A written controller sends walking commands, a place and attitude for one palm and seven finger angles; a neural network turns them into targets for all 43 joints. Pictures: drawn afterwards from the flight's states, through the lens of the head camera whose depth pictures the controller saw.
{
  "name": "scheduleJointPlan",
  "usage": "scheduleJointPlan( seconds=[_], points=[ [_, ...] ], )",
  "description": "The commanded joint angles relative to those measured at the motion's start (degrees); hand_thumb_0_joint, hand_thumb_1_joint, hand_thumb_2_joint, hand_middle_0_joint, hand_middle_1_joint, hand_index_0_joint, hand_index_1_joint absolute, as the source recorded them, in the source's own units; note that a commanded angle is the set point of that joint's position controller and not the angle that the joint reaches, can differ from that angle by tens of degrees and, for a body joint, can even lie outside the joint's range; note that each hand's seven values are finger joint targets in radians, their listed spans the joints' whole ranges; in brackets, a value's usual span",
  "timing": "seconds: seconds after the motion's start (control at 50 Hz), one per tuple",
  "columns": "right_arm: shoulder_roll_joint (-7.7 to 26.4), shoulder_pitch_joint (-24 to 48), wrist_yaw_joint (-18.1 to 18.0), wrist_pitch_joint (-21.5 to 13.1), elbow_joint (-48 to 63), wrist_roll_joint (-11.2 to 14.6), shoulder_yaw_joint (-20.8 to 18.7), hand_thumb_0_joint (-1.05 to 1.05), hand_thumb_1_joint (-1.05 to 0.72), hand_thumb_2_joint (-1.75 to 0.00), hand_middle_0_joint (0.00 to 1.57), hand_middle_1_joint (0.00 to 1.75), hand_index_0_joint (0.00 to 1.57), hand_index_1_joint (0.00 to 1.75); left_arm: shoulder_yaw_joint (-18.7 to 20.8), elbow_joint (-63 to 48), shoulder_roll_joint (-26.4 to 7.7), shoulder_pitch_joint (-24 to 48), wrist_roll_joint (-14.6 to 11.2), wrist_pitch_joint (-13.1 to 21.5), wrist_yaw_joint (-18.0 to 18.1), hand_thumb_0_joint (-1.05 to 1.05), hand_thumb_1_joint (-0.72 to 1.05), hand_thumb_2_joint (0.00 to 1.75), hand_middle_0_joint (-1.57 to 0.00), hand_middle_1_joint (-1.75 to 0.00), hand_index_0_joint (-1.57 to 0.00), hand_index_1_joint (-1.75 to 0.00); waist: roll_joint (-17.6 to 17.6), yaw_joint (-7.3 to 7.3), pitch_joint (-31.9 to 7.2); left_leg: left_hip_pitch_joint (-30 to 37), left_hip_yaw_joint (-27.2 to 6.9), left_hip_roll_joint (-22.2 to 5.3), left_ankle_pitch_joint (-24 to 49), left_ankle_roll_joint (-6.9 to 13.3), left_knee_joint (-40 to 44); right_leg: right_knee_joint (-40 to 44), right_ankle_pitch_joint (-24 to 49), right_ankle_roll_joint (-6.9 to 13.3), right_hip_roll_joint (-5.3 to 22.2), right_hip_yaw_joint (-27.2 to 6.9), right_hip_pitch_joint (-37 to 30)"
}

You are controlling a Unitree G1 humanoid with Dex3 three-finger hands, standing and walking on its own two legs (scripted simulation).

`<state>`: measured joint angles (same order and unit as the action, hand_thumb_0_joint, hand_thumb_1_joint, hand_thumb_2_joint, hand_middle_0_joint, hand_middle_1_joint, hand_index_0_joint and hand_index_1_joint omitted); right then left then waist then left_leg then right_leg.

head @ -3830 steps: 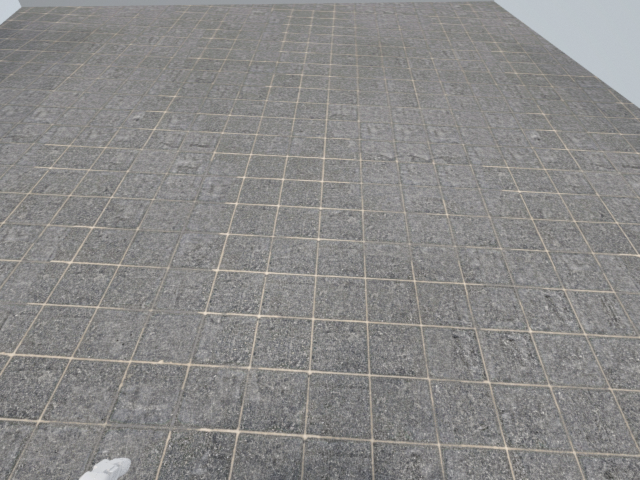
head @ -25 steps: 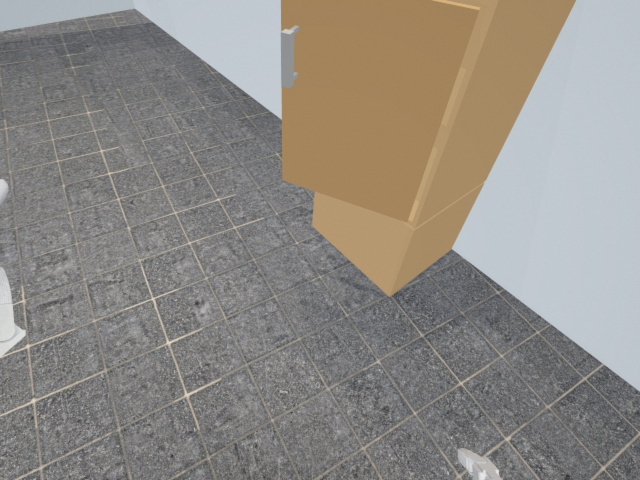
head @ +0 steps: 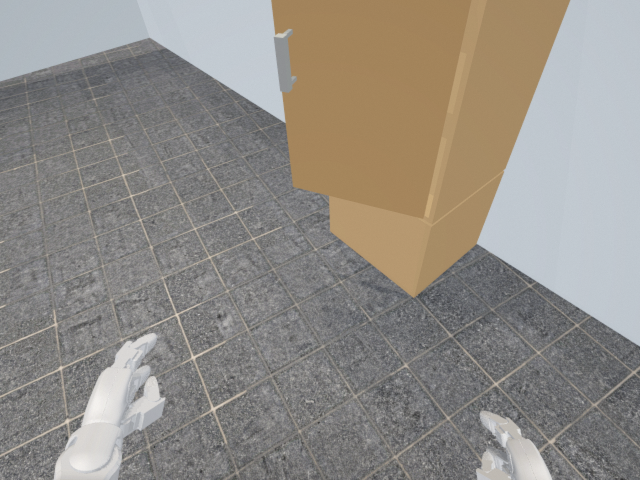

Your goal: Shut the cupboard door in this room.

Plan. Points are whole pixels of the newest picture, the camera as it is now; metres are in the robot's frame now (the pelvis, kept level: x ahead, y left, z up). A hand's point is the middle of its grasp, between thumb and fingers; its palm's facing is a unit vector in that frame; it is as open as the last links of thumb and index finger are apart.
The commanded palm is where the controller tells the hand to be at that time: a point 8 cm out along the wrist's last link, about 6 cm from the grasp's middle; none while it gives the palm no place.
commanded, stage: let the arm hang, fingers relaxed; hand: left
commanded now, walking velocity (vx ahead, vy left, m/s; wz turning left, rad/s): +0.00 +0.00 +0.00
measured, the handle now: (287, 60) +0.99 +0.09 +0.09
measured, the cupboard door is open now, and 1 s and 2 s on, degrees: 27 27 27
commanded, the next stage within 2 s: look to check the result in 0.94 s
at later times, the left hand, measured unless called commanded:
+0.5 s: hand out of the picture +0.00 +0.17 -0.15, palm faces +0.03 -0.98 -0.20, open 7.3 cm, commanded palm none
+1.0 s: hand out of the picture -0.01 +0.17 -0.15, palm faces +0.01 -0.99 -0.16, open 7.4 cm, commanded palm none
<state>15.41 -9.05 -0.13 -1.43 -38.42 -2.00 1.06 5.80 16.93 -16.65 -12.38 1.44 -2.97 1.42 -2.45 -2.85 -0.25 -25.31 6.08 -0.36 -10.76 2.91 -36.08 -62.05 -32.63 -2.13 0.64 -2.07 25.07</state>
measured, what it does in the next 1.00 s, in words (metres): steps on the spot: right foot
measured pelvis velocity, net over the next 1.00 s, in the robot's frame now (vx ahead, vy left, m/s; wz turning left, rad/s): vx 0.03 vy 0.01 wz -0.02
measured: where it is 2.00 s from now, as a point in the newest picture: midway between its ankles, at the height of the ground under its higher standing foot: outside the picture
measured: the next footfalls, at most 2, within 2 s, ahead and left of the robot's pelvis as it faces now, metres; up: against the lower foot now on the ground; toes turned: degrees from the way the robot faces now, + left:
right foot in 0.08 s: +0.05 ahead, -0.13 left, +0.00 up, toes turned +0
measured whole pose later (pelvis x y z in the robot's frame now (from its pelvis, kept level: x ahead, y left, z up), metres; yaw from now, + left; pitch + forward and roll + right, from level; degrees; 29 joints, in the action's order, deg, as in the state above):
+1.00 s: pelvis +0.03 +0.01 +0.03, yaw -1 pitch -2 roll +0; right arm 6.5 -19.4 -2.4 0.2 -65.8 -0.4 0.5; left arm 0.2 67.6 -7.0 -18.7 0.8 -0.3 1.9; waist 0.5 -0.6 1.8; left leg -8.3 4.9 2.2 -11.0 3.4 -20.7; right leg -21.9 -13.3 -1.7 1.7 -1.6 6.9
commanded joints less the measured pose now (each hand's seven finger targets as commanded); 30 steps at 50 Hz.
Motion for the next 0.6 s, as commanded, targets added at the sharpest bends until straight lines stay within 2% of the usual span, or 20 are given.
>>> scheduleJointPlan(
  seconds=[0.0, 0.02, 0.04, 0.06, 0.08, 0.1, 0.12, 0.14, 0.16, 0.18, 0.2, 0.22, 0.24, 0.26, 0.28, 0.3, 0.36, 0.4, 0.44, 0.58],
  points=[
    [8.2, 1.7, -0.4, 0.9, 2.1, -0.3, -2.8, 0.0, -0.9, -0.9, 0.2, 0.3, 0.2, 0.3, -3.1, 10.2, -2.2, -6.8, -0.5, 0.9, -1.6, 0.0, 0.9, 0.9, -0.2, -0.3, -0.2, -0.3, 1.5, 4.19, -4.0, -1.8, -13.9, -12.2, -9.5, 4.9, 16.6, 20.1, 8.0, 0.2, 1.0, 3.1, -13.3],
    [7.4, 2.0, -0.2, 1.8, 1.0, 0.1, -2.8, 0.0, -0.9, -0.9, 0.2, 0.3, 0.2, 0.3, -2.7, 14.1, -3.4, -9.0, -0.5, 1.1, -1.3, 0.0, 0.9, 0.9, -0.2, -0.3, -0.2, -0.3, 1.8, 5.4, -3.9, -4.7, -11.2, -9.4, -13.8, 2.9, 13.6, 27.6, 12.9, 0.6, 0.5, 2.9, -19.0],
    [4.8, 1.4, 0.0, 2.4, 0.1, 0.6, -2.6, 0.0, -0.9, -0.9, 0.2, 0.3, 0.2, 0.3, -2.4, 16.9, -5.6, -10.4, -0.2, 1.5, -1.0, 0.0, 0.9, 0.9, -0.2, -0.3, -0.2, -0.3, 6.6, 5.5, -3.4, -6.9, -7.4, -4.4, -18.7, 0.0, 8.5, 35.0, 8.1, 2.1, 3.6, -2.9, -19.3],
    [2.3, 0.9, 0.2, 3.0, -0.3, 1.2, -2.4, 0.0, -0.9, -0.9, 0.2, 0.3, 0.2, 0.3, -2.4, 18.5, -7.7, -9.3, 0.2, 2.0, -0.9, 0.0, 0.9, 0.9, -0.2, -0.3, -0.2, -0.3, 12.4, 4.08, -1.2, -5.0, -4.8, 0.1, -18.4, -2.5, 0.2, 46.3, -5.3, 6.2, 12.3, -17.0, -9.8],
    [3.3, -0.2, 0.4, 3.7, -0.9, 0.7, -2.8, 0.0, -0.9, -0.9, 0.2, 0.3, 0.2, 0.3, -2.4, 18.8, -10.3, -4.0, 0.0, 2.0, -0.8, 0.0, 0.9, 0.9, -0.2, -0.3, -0.2, -0.3, 11.5, 2.34, 1.9, 1.5, -3.9, 1.2, -15.5, -3.5, -7.0, 54.3, -12.1, 10.6, 17.9, -22.6, 1.3],
    [2.4, -0.4, 0.2, 4.1, -3.0, 0.5, -3.3, 0.0, -0.9, -0.9, 0.2, 0.3, 0.2, 0.3, -2.7, 20.2, -8.1, 0.2, 0.0, 2.2, -0.5, 0.0, 0.9, 0.9, -0.2, -0.3, -0.2, -0.3, 7.3, 1.1, 2.8, 5.3, -5.4, 0.5, -14.1, -3.2, -12.3, 54.8, -9.9, 12.3, 17.3, -21.4, 5.6],
    [1.2, -1.0, -0.1, 4.2, -5.0, 0.4, -3.3, 0.0, -0.9, -0.9, 0.2, 0.3, 0.2, 0.3, -3.0, 22.5, -5.7, 1.5, -0.1, 2.6, -0.3, 0.0, 0.9, 0.9, -0.2, -0.3, -0.2, -0.3, 7.7, 0.74, 4.6, 4.2, -6.6, 0.1, -12.0, -2.9, -13.6, 52.3, -1.3, 11.9, 14.4, -18.7, 3.8],
    [0.3, -2.4, -0.4, 3.8, -6.6, 0.0, -3.4, 0.0, -0.9, -0.9, 0.2, 0.3, 0.2, 0.3, -2.4, 24.3, -2.1, 0.5, 0.1, 3.2, -0.1, 0.0, 0.9, 0.9, -0.2, -0.3, -0.2, -0.3, 5.4, 0.53, 3.9, 4.2, -7.0, -0.7, -9.0, -2.5, -11.5, 48.8, 10.3, 11.9, 13.0, -15.8, -0.4],
    [-1.1, -4.4, -0.5, 3.4, -7.9, 0.1, -3.3, 0.0, -0.9, -0.9, 0.2, 0.3, 0.2, 0.3, -2.4, 26.3, -1.0, -0.9, 0.0, 3.6, 0.0, 0.0, 0.9, 0.9, -0.2, -0.3, -0.2, -0.3, 4.1, 0.39, 1.8, 5.5, -6.7, -1.2, -7.9, -2.2, -6.5, 44.8, 20.5, 11.3, 12.3, -12.1, -4.7],
    [-1.3, -6.3, -0.5, 3.1, -9.6, 0.5, -2.9, 0.0, -0.9, -0.9, 0.2, 0.3, 0.2, 0.3, -2.9, 28.5, -1.1, -1.5, -0.2, 3.8, 0.2, 0.0, 0.9, 0.9, -0.2, -0.3, -0.2, -0.3, 4.5, 0.12, -0.6, 8.7, -6.7, -1.3, -4.5, -2.2, 0.2, 41.3, 27.9, 9.8, 11.0, -8.7, -7.8],
    [-1.6, -8.5, -0.5, 2.5, -11.6, 0.8, -2.7, 0.0, -0.9, -0.9, 0.2, 0.3, 0.2, 0.3, -3.4, 30.5, -0.4, -2.5, -0.4, 4.0, 0.2, 0.0, 0.9, 0.9, -0.2, -0.3, -0.2, -0.3, 3.3, 0.15, -3.3, 13.0, -8.1, -2.2, 4.6, -1.8, 7.7, 37.9, 31.3, 7.7, 8.9, -5.6, -10.4],
    [-0.7, -8.8, -0.8, 1.5, -13.0, 0.9, -2.6, 0.0, -0.9, -0.9, 0.2, 0.3, 0.2, 0.3, -3.8, 32.4, 1.0, -5.4, -0.8, 4.1, 0.3, 0.0, 0.9, 0.9, -0.2, -0.3, -0.2, -0.3, 0.7, 1.64, -6.5, 17.1, -10.5, -4.6, 14.6, -0.9, 10.9, 35.7, 33.5, 5.5, 5.8, -3.3, -12.7],
    [0.7, -8.4, -1.4, 0.9, -13.9, 0.9, -2.6, 0.0, -0.9, -0.9, 0.2, 0.3, 0.2, 0.3, -4.2, 34.2, 1.8, -7.6, -1.1, 4.0, 0.5, 0.0, 0.9, 0.9, -0.2, -0.3, -0.2, -0.3, -0.2, 2.73, -8.1, 18.7, -11.7, -7.1, 20.4, 0.3, 10.6, 36.2, 32.7, 4.2, 4.2, -2.1, -14.7],
    [1.1, -7.8, -1.8, 1.0, -14.8, 1.0, -2.6, 0.0, -0.9, -0.9, 0.2, 0.3, 0.2, 0.3, -4.4, 35.7, 2.1, -8.3, -1.0, 3.8, 0.7, 0.0, 0.9, 0.9, -0.2, -0.3, -0.2, -0.3, 2.3, 3.04, -7.3, 18.0, -10.8, -7.6, 17.9, 0.6, 10.7, 38.7, 30.3, 3.9, 3.9, -2.2, -16.0],
    [0.6, -7.2, -2.2, 1.0, -15.6, 1.2, -2.5, 0.0, -0.9, -0.9, 0.2, 0.3, 0.2, 0.3, -4.5, 37.4, 1.8, -8.4, -1.0, 3.9, 0.6, 0.0, 0.9, 0.9, -0.2, -0.3, -0.2, -0.3, 2.3, 3.0, -5.8, 18.5, -9.9, -6.4, 20.3, 0.1, 10.2, 38.9, 36.0, 4.0, 4.4, -2.5, -16.1],
    [0.2, -8.1, -2.1, 1.0, -16.9, 1.4, -2.3, 0.0, -0.9, -0.9, 0.2, 0.3, 0.2, 0.3, -4.5, 39.0, 0.7, -7.5, -1.0, 3.6, 0.5, 0.0, 0.9, 0.9, -0.2, -0.3, -0.2, -0.3, 0.2, 2.38, -5.9, 18.8, -9.5, -6.0, 19.6, -0.2, 11.7, 38.5, 35.6, 3.8, 4.9, -1.5, -17.1],
    [-0.1, -8.6, -2.2, 1.3, -19.4, 1.6, -2.0, 0.0, -0.9, -0.9, 0.2, 0.3, 0.2, 0.3, -4.9, 42.1, 1.2, -7.6, -1.1, 3.4, 0.4, 0.0, 0.9, 0.9, -0.2, -0.3, -0.2, -0.3, 1.2, 2.6, -1.0, 16.7, -9.4, -6.0, 10.5, -0.2, 15.6, 42.0, 28.0, 3.5, 4.3, -1.8, -16.9],
    [-0.6, -8.7, -2.1, 1.5, -20.8, 1.6, -1.9, 0.0, -0.9, -0.9, 0.2, 0.3, 0.2, 0.3, -5.1, 44.1, 1.4, -7.7, -1.0, 3.3, 0.3, 0.0, 0.9, 0.9, -0.2, -0.3, -0.2, -0.3, 2.7, 2.45, 1.9, 16.3, -9.3, -5.6, 6.3, -0.4, 17.2, 43.9, 25.7, 3.7, 4.6, -2.2, -16.1],
    [-0.9, -9.3, -2.1, 1.6, -22.1, 1.4, -1.8, 0.0, -0.9, -0.9, 0.2, 0.3, 0.2, 0.3, -5.3, 45.7, 2.1, -7.9, -1.0, 3.2, 0.3, 0.0, 0.9, 0.9, -0.2, -0.3, -0.2, -0.3, 2.5, 2.35, 5.1, 15.4, -9.3, -5.3, 2.5, -0.5, 18.7, 45.1, 22.6, 3.6, 4.3, -2.5, -14.7],
    [-1.5, -10.9, -2.2, 1.4, -24.4, 1.5, -1.8, 0.0, -0.9, -0.9, 0.2, 0.3, 0.2, 0.3, -5.3, 48.3, 3.0, -8.7, -0.8, 3.3, 0.5, 0.0, 0.9, 0.9, -0.2, -0.3, -0.2, -0.3, 2.4, 2.4, 6.4, 15.5, -9.0, -5.1, 0.7, -0.5, 20.2, 45.4, 22.1, 3.5, 4.3, -2.2, -14.7]
  ],
)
